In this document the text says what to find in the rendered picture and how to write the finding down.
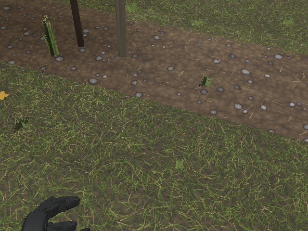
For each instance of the left robot hand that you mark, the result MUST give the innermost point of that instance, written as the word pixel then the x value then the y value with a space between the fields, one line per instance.
pixel 38 219

